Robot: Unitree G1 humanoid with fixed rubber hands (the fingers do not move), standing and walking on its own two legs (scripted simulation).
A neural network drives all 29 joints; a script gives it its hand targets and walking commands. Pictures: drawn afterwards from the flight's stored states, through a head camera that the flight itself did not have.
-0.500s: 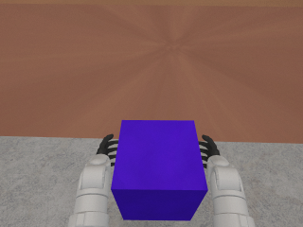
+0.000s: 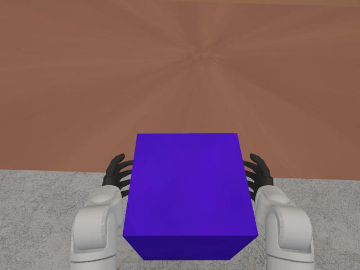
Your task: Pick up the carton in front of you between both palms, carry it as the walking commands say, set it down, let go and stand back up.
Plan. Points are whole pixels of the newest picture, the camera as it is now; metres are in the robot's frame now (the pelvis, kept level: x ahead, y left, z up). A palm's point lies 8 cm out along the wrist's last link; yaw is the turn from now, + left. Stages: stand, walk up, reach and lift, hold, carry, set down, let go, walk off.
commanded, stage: carry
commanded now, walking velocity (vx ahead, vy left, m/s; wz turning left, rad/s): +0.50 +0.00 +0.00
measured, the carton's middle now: (186, 201) +0.27 +0.00 +0.03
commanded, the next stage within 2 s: none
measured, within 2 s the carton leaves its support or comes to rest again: neither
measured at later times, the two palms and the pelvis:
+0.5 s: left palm (140, 111) +0.49 +0.13 +0.12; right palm (247, 110) +0.51 -0.17 +0.11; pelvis +0.27 -0.03 +0.02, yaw +1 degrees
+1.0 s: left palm (148, 48) +0.86 +0.15 +0.14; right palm (226, 50) +0.84 -0.15 +0.15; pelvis +0.60 +0.02 +0.02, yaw -2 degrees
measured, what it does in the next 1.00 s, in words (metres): walks ahead: right foot, then left foot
